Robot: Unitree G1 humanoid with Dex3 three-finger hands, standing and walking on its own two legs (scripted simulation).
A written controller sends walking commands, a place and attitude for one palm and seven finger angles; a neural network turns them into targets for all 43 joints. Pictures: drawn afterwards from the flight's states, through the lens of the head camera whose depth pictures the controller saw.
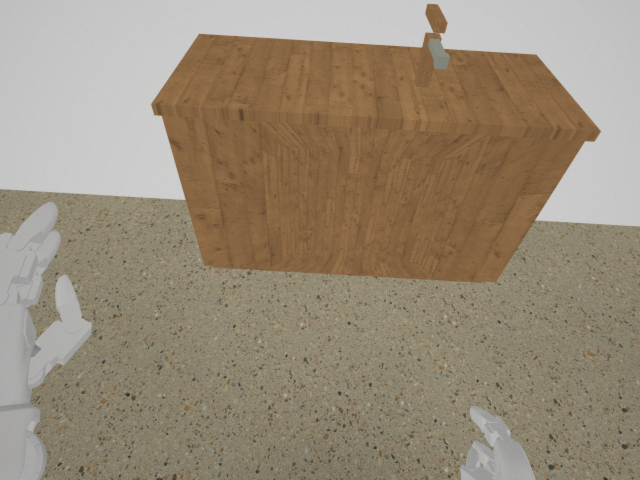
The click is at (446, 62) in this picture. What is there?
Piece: tap's lever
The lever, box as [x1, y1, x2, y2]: [433, 52, 449, 68]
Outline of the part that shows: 436,52 433,63 434,67 446,68 449,58 448,54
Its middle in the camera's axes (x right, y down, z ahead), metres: +0.28 -0.42 +0.91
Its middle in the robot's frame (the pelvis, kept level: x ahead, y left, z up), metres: +0.99 -0.21 +0.11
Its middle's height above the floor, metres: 0.88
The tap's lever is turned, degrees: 0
